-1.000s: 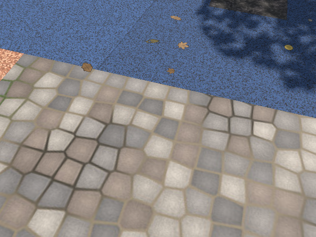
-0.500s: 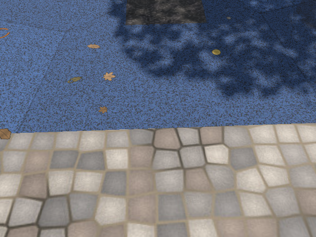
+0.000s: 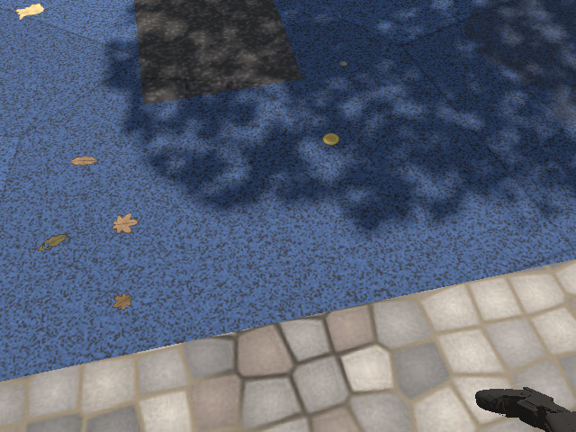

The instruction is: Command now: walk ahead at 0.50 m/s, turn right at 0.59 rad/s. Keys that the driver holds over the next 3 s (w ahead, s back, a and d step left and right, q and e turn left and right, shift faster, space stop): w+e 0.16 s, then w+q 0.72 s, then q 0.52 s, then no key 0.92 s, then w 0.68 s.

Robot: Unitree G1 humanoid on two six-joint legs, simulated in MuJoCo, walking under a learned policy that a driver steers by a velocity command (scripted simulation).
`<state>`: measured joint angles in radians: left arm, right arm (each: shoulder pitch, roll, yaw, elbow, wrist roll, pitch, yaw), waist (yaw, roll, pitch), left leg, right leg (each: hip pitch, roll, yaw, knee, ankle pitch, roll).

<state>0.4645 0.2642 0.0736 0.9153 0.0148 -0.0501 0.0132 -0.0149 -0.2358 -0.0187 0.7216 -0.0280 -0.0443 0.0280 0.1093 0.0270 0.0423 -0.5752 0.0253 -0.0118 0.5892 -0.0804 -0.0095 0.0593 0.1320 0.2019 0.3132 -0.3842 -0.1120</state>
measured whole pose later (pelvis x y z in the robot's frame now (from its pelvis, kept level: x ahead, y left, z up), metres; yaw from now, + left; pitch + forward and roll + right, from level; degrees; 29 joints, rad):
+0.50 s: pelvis +0.25 -0.01 +0.01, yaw -4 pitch +2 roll +2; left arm 0.04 0.22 0.00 0.71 0.03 -0.05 -0.04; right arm 0.48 -0.24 -0.04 0.91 -0.01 -0.06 0.02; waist -0.10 -0.02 0.02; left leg -0.05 -0.02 0.03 0.35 -0.33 0.01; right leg -0.44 -0.02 -0.02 0.53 -0.16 -0.02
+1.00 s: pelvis +0.48 +0.00 -0.01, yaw +13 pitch +1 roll -2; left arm 0.40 0.24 0.05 0.89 0.01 -0.07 0.02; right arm 0.06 -0.25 -0.05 0.69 -0.05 -0.01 0.07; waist 0.06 0.03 0.06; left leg -0.52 0.01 0.09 0.63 -0.09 0.12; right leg 0.05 -0.04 -0.29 0.43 -0.44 0.02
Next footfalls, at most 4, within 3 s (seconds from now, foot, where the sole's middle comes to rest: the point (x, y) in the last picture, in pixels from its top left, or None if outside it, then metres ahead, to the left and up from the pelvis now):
0.04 left None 0.20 0.12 -0.77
0.52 right None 0.38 -0.12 -0.77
1.02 left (293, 355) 0.62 0.11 -0.77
1.62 right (363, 338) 0.68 -0.06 -0.77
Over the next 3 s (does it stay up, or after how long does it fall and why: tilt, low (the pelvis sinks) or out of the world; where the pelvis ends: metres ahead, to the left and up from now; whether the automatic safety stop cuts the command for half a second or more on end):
stays up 0.75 0.12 -0.01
